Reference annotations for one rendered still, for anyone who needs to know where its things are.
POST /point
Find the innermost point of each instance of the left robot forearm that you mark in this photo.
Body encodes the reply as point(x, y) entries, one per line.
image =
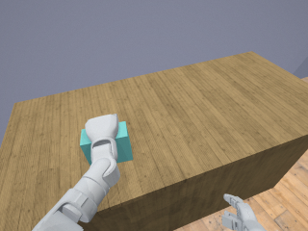
point(81, 202)

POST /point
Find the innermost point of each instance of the robot left upper arm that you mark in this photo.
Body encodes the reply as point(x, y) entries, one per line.
point(60, 222)

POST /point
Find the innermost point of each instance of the robot right hand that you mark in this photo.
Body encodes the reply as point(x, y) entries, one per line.
point(244, 213)

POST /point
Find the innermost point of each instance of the sponge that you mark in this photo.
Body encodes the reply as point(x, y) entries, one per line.
point(123, 145)

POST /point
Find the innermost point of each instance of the table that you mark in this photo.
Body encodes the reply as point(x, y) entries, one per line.
point(233, 125)

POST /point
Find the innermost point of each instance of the robot left hand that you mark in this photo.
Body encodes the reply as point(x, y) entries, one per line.
point(102, 126)

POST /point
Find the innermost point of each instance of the right robot forearm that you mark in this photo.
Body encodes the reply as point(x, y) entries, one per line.
point(252, 225)

